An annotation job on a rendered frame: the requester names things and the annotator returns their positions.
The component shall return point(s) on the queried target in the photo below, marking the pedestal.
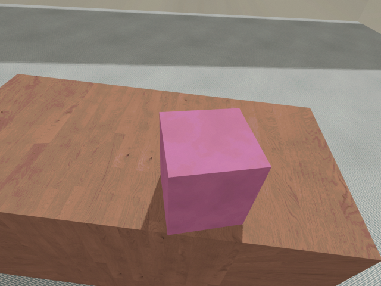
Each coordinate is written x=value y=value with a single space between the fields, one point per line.
x=81 y=198

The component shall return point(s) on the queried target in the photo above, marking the carton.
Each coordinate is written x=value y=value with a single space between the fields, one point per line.
x=212 y=169

